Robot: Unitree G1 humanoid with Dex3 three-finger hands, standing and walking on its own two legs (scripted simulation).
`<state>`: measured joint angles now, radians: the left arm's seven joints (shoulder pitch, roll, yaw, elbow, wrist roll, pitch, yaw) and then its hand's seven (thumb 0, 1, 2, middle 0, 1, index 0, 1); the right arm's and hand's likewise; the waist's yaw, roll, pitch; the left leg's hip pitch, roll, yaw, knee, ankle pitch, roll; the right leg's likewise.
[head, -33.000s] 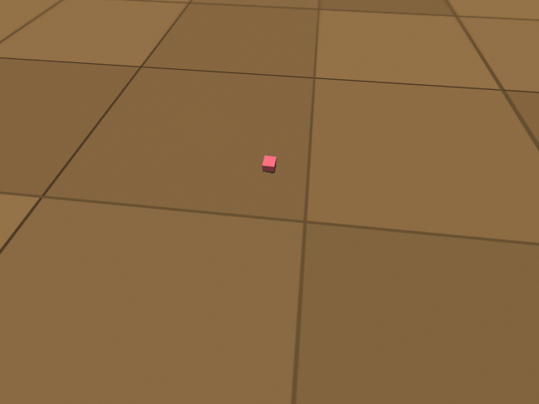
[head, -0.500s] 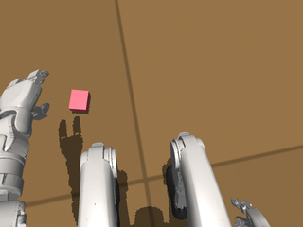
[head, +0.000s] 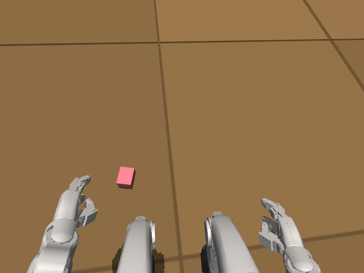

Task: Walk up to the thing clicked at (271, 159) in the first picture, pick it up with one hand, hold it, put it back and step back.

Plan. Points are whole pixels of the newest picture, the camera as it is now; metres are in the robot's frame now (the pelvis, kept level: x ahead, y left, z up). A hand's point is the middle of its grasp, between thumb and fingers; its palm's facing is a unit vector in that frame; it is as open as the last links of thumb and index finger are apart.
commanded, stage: home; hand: left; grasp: from above
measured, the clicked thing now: (126, 176) +0.52 +0.21 -0.57
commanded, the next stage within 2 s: none
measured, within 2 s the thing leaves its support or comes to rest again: neither
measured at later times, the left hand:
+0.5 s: hand (69, 233) +0.21 +0.18 +0.08, palm faces +0.09 -0.97 -0.21, open 7.4 cm
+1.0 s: hand (70, 230) +0.22 +0.18 +0.08, palm faces +0.08 -0.98 -0.20, open 7.6 cm
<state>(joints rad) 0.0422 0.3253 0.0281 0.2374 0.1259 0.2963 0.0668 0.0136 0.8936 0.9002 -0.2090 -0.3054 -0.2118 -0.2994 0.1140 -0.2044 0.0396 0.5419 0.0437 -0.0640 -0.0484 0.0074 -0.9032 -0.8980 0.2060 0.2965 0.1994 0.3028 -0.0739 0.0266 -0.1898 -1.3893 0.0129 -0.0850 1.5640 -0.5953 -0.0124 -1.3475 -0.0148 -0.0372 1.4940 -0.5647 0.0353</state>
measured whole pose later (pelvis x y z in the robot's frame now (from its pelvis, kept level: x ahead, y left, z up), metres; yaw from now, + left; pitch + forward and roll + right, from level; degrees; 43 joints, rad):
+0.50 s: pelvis +0.05 +0.00 +0.12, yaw +2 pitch +10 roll -3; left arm 0.52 0.21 0.04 -0.15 -0.06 0.47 0.04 0.01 0.90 0.90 -0.20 -0.30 -0.20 -0.30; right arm 0.31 -0.21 0.04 0.51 0.03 -0.20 -0.19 0.01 -0.90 -0.90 0.20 0.30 0.20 0.30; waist -0.05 0.06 -0.18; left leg -0.72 0.03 -0.07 1.02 -0.49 -0.01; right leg -0.68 -0.01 -0.04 0.94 -0.45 0.03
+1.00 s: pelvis +0.06 +0.00 +0.12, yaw +2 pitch +10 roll -3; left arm 0.50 0.22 0.03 -0.14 -0.05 0.46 0.02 0.02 0.87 0.88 -0.20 -0.30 -0.20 -0.29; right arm 0.29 -0.21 0.04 0.55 0.01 -0.24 -0.18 0.01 -0.90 -0.90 0.21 0.30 0.20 0.30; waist -0.04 0.04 -0.15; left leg -0.69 0.03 -0.07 1.01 -0.49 -0.01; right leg -0.64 -0.01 -0.04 0.93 -0.46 0.03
